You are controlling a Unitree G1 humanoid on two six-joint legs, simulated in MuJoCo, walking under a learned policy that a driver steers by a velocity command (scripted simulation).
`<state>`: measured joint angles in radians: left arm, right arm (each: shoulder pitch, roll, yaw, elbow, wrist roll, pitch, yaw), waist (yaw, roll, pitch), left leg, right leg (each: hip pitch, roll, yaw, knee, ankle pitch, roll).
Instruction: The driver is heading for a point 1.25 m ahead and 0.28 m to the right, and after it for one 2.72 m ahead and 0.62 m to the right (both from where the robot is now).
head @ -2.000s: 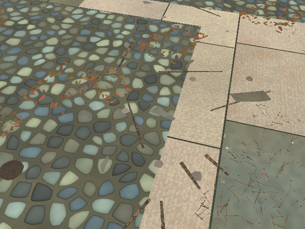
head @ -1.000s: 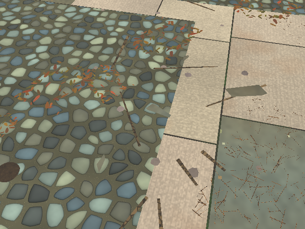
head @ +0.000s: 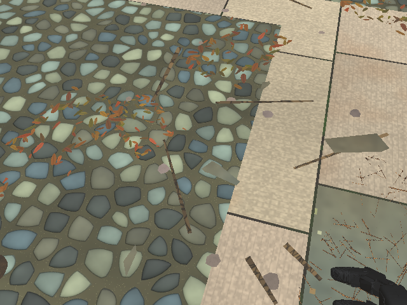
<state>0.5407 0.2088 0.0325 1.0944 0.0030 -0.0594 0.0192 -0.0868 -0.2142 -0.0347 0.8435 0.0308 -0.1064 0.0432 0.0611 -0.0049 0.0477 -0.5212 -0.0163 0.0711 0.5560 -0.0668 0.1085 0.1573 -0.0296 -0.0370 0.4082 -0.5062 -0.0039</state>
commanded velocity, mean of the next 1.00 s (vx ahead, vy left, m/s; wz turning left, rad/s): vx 0.49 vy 0.00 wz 0.00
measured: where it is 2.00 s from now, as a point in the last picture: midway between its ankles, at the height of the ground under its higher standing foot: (257, 128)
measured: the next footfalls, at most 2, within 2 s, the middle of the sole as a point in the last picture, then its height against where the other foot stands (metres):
right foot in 0.54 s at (267, 290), level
left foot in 1.10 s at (196, 201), level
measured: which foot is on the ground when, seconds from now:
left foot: down 0.00-0.54, up 0.56-1.00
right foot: up 0.00-0.52, down 0.54-1.00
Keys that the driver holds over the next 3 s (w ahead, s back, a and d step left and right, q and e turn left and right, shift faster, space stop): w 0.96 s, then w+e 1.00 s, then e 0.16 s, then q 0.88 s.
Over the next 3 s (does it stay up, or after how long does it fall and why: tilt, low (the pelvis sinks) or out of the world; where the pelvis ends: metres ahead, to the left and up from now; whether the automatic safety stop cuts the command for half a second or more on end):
stays up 1.27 -0.16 0.03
